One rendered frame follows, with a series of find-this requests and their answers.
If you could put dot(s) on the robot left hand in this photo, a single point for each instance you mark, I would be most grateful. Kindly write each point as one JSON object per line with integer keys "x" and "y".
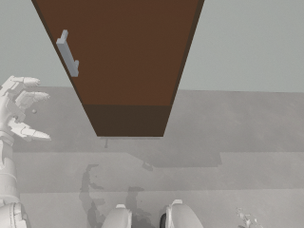
{"x": 8, "y": 109}

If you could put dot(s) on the robot left upper arm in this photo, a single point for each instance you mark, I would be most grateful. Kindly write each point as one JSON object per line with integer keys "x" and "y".
{"x": 13, "y": 215}

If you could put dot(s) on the handle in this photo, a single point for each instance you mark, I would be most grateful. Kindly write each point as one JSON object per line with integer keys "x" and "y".
{"x": 66, "y": 54}

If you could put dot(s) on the left robot forearm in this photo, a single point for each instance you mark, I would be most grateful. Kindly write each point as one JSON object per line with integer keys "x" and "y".
{"x": 8, "y": 172}

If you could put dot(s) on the robot right hand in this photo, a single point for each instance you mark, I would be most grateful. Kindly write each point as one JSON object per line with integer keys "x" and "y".
{"x": 249, "y": 220}

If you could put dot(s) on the right robot shin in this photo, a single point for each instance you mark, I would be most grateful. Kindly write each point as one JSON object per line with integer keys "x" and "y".
{"x": 175, "y": 201}

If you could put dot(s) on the cupboard door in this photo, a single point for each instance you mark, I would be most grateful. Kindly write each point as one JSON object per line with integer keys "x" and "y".
{"x": 129, "y": 51}

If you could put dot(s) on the right robot thigh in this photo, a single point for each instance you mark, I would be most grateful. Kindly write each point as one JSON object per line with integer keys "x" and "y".
{"x": 179, "y": 215}

